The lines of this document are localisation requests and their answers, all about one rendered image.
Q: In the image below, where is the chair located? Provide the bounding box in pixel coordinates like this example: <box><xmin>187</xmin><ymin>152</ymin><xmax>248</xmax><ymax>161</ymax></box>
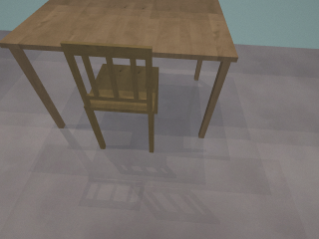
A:
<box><xmin>60</xmin><ymin>41</ymin><xmax>160</xmax><ymax>153</ymax></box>

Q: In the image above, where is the table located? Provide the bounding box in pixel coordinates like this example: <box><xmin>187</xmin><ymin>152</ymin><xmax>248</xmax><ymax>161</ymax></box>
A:
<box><xmin>0</xmin><ymin>0</ymin><xmax>238</xmax><ymax>138</ymax></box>

